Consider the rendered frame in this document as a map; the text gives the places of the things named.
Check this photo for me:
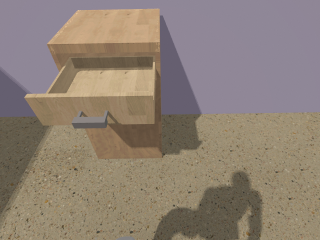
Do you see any cabinet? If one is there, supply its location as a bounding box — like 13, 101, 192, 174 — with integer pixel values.
47, 8, 162, 159

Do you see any handle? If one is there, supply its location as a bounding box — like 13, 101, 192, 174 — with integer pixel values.
72, 110, 109, 129

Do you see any drawer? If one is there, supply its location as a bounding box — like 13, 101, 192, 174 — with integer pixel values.
24, 55, 156, 126

